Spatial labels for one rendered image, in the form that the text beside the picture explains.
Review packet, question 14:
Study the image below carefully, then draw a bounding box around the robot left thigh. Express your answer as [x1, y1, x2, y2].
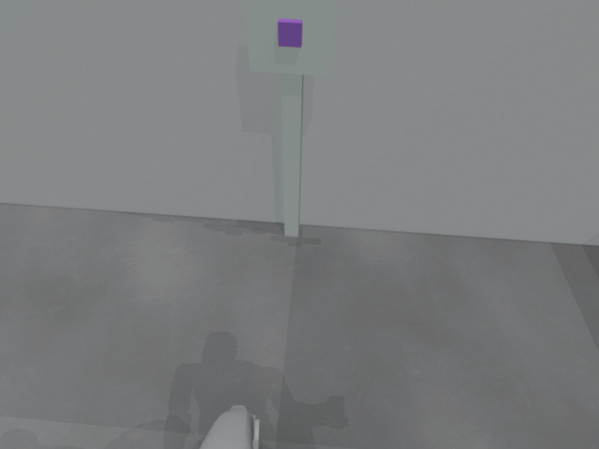
[199, 411, 260, 449]

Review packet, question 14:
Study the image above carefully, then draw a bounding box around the panel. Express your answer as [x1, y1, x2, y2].
[243, 0, 338, 237]

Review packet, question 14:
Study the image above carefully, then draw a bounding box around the button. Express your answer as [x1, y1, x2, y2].
[278, 19, 302, 48]

